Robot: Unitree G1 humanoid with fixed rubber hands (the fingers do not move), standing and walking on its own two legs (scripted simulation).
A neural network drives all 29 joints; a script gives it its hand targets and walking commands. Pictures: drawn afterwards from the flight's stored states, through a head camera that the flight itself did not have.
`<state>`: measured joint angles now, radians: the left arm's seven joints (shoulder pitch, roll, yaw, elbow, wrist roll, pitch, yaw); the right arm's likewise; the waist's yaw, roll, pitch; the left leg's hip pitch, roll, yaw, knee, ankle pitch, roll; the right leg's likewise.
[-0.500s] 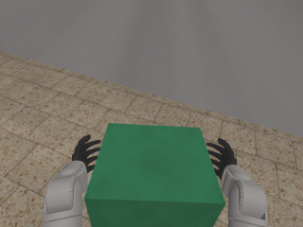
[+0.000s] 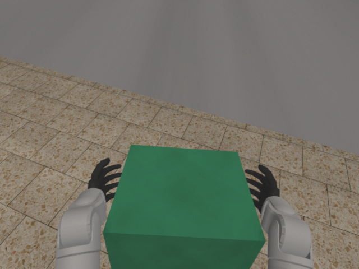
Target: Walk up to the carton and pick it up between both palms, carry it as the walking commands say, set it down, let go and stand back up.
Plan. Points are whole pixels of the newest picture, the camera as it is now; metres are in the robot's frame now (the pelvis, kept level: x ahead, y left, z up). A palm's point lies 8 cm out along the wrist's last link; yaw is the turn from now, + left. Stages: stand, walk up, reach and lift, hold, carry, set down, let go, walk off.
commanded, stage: carry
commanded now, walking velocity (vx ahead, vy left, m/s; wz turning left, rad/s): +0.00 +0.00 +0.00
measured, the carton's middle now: (180, 218) +0.25 +0.01 -0.05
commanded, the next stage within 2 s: hold in 1.08 s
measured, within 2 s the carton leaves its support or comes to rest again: neither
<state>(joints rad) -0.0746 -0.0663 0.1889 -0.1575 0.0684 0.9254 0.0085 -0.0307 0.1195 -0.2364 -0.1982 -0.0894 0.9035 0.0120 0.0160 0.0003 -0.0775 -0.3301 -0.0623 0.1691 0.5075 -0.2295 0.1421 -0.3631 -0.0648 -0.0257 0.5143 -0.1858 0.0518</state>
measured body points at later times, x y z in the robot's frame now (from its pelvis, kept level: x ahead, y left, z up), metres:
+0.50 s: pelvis +0.01 -0.02 +0.00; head +0.00 -0.02 +0.45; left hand +0.29 +0.17 +0.04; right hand +0.29 -0.20 +0.04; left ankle +0.03 +0.03 -0.73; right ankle +0.05 -0.16 -0.73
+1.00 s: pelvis +0.01 -0.02 +0.00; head +0.01 -0.01 +0.45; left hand +0.29 +0.17 +0.03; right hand +0.29 -0.20 +0.04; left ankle +0.03 +0.03 -0.73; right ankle +0.05 -0.16 -0.73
